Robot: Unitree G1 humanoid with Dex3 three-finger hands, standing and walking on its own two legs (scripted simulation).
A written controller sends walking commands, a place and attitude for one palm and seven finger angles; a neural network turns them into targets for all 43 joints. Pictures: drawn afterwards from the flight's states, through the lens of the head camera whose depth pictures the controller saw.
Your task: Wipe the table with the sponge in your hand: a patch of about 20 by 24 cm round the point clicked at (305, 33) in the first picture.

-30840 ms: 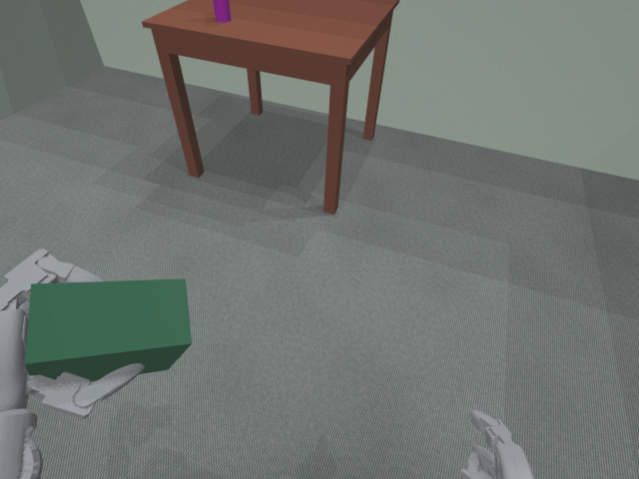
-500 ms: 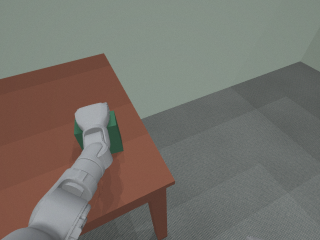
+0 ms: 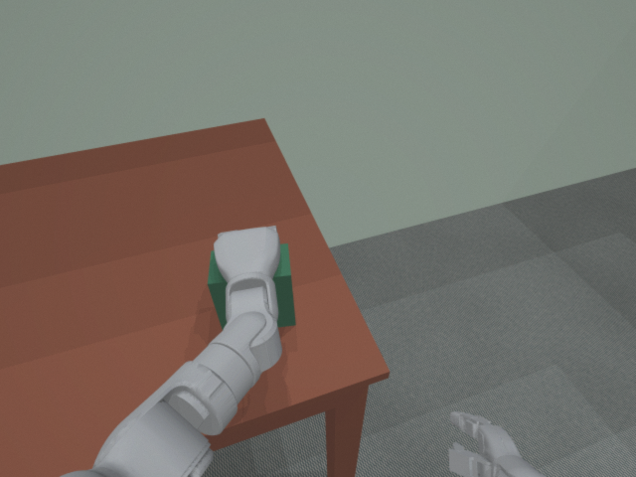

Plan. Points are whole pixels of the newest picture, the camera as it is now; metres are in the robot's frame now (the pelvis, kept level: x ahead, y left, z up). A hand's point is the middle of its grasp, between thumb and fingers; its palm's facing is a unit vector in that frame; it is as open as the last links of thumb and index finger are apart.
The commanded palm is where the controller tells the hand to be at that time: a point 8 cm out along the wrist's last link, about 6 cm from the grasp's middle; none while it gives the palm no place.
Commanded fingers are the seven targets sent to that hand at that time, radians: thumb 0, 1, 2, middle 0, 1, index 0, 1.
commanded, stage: wipe back along the third lane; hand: left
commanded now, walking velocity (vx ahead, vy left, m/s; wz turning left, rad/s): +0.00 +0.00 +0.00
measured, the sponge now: (256, 298) +0.37 +0.14 +0.00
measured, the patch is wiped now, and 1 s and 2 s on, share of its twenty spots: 1.00 1.00 1.00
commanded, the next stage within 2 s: slide back across to the middle lane in 0.88 s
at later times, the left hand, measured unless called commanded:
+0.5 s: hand (268, 306) +0.33 +0.11 +0.05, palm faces +0.03 -0.06 -1.00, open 10.2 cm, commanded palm +0.28 +0.10 +0.08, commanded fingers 0.00 0.10 1.30 -1.20 -1.60 -1.20 -1.60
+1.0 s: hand (277, 334) +0.29 +0.09 +0.05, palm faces +0.04 -0.09 -1.00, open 10.2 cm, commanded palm +0.24 +0.09 +0.08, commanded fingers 0.00 0.10 1.30 -1.20 -1.60 -1.20 -1.60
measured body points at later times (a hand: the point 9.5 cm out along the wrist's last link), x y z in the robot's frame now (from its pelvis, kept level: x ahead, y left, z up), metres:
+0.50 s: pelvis -0.01 -0.03 +0.00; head -0.04 -0.07 +0.45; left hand +0.32 +0.11 +0.11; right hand +0.21 -0.25 -0.09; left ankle -0.01 +0.08 -0.73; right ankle -0.04 -0.11 -0.73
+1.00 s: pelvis -0.01 -0.05 +0.00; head -0.05 -0.10 +0.44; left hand +0.28 +0.09 +0.10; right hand +0.23 -0.27 -0.08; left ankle -0.01 +0.08 -0.73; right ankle -0.04 -0.11 -0.73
